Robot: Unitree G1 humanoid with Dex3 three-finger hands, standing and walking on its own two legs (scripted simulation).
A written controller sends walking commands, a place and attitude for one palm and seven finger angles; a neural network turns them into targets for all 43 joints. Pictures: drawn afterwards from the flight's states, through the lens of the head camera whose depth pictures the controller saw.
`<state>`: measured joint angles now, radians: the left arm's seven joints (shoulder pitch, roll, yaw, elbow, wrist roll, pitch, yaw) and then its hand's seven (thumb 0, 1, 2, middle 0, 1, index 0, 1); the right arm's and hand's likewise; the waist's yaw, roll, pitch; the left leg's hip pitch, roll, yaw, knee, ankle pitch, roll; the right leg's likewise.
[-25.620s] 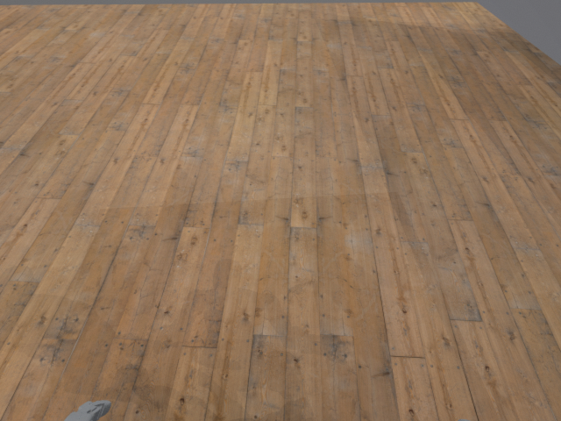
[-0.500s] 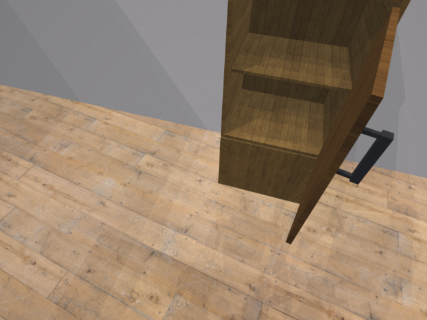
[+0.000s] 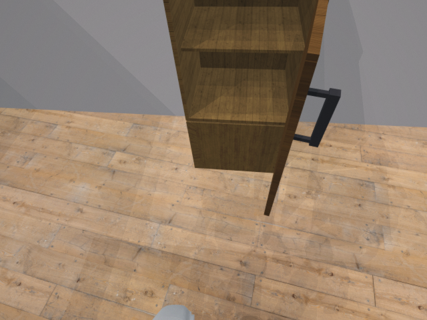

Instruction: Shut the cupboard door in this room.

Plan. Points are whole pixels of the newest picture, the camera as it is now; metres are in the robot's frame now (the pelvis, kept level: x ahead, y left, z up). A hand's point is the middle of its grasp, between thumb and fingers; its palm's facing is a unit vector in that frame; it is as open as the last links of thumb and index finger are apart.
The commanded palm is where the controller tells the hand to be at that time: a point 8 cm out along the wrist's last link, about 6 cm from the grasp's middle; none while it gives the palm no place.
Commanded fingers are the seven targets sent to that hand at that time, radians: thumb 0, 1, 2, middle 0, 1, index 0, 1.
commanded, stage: stand and wait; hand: left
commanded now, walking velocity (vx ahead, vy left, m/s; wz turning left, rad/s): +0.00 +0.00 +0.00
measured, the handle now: (313, 118) +0.50 -0.17 +0.07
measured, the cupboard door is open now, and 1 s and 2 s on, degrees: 78 78 78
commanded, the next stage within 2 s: turn or walk to find it in 0.10 s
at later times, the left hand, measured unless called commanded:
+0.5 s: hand out of the picture +0.04 +0.24 -0.17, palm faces +0.13 -0.96 -0.24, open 7.4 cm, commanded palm none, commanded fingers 0.00 0.90 0.90 -0.20 -0.30 -0.20 -0.30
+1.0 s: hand out of the picture +0.02 +0.23 -0.17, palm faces +0.21 -0.95 -0.23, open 7.4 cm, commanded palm none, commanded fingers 0.00 0.90 0.90 -0.20 -0.30 -0.20 -0.30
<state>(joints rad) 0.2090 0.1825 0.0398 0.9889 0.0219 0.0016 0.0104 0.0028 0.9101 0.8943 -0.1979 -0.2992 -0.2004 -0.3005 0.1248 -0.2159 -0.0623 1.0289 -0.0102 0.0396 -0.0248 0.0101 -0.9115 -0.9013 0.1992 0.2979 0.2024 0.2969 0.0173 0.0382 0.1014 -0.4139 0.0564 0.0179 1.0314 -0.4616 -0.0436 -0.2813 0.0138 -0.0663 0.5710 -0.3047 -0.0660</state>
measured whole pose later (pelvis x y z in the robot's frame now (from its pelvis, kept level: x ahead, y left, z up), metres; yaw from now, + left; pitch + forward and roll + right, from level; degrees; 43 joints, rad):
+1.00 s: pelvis +0.02 +0.04 +0.00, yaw +12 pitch +0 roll +1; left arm 0.21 0.18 0.01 1.07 0.01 0.00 0.03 0.00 0.91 0.89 -0.20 -0.30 -0.20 -0.30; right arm 0.19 -0.17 -0.04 1.09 0.00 0.00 -0.02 0.01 -0.92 -0.90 0.20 0.30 0.21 0.30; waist 0.00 -0.01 0.05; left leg -0.23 -0.04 0.01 0.47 -0.24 0.02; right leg -0.20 -0.07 -0.06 0.50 -0.29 0.02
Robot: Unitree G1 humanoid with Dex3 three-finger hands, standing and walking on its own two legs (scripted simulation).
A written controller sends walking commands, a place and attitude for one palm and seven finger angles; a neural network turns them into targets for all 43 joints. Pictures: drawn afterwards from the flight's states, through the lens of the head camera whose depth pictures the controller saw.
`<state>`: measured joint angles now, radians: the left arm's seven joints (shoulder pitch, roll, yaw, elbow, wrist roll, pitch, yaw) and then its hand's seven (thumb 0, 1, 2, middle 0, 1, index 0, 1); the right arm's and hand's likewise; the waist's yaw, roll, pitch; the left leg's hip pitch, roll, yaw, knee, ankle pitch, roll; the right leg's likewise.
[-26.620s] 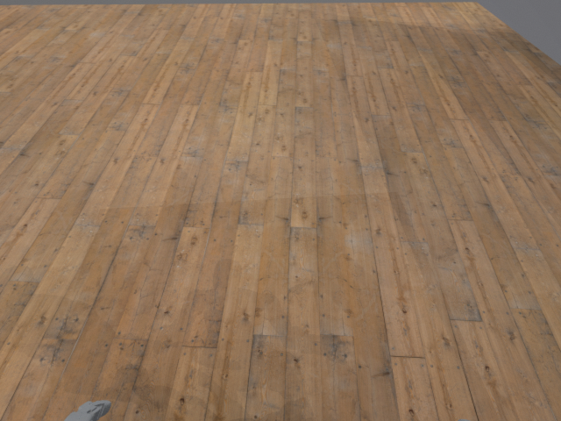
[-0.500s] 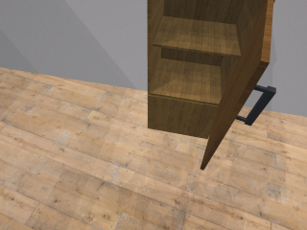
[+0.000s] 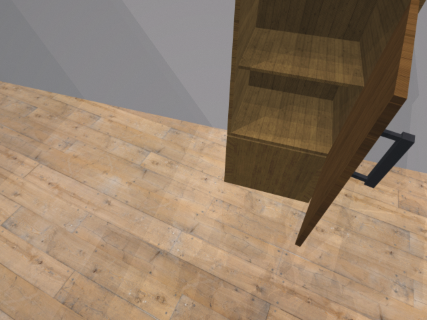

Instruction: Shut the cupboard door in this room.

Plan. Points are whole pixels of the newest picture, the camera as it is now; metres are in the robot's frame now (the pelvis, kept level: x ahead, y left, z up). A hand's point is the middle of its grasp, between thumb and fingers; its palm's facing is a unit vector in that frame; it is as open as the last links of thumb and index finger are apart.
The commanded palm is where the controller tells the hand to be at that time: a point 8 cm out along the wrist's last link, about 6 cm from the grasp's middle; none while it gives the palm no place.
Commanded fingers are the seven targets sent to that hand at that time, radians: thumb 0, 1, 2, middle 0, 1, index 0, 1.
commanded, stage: stand and wait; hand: left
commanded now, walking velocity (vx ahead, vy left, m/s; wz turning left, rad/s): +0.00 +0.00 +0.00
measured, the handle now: (376, 158) +0.42 -0.30 +0.07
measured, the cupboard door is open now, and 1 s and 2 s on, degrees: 78 78 78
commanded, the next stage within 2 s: turn or walk to find it in 0.20 s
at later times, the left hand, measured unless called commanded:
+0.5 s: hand out of the picture +0.02 +0.18 -0.18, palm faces +0.11 -0.97 -0.21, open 7.4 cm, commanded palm none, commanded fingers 0.00 0.90 0.90 -0.20 -0.30 -0.20 -0.30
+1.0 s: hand out of the picture +0.01 +0.13 -0.17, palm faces +0.19 -0.96 -0.22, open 7.3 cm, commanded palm none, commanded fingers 0.00 0.90 0.90 -0.20 -0.30 -0.20 -0.30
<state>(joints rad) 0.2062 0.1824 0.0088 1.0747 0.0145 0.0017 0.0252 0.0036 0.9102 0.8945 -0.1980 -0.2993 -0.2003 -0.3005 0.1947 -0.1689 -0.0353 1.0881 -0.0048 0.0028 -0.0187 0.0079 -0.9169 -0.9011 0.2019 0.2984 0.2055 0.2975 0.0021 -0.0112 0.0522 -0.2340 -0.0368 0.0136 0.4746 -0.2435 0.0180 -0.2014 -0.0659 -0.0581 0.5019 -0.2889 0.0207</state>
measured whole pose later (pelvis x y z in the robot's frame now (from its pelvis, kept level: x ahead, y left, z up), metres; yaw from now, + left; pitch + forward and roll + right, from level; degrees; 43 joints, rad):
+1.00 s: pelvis +0.02 -0.05 +0.00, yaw +10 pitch +0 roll +1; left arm 0.25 0.16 0.00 1.09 0.01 -0.01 0.02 0.00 0.91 0.89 -0.20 -0.30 -0.20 -0.30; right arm 0.18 -0.21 -0.03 1.10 -0.01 0.01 -0.03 0.01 -0.91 -0.90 0.20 0.30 0.20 0.30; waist 0.01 0.02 0.05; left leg -0.20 0.04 -0.02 0.48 -0.26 -0.05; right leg -0.14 0.00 -0.09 0.51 -0.37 -0.04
